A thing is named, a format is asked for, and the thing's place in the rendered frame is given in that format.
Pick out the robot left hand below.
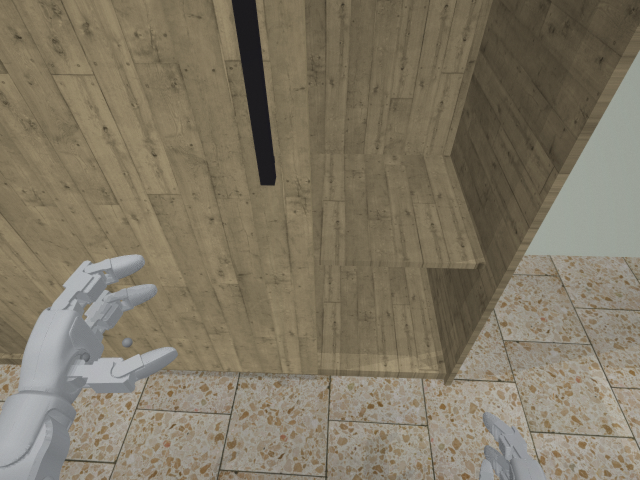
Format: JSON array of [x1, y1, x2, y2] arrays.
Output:
[[18, 255, 178, 404]]

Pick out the handle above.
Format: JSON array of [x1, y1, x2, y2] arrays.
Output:
[[232, 0, 276, 186]]

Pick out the robot right hand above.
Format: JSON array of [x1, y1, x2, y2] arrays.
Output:
[[479, 412, 547, 480]]

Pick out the left robot forearm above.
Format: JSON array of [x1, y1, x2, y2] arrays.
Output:
[[0, 391, 76, 480]]

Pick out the wardrobe door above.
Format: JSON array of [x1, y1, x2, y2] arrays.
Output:
[[0, 317, 28, 353], [0, 0, 318, 374]]

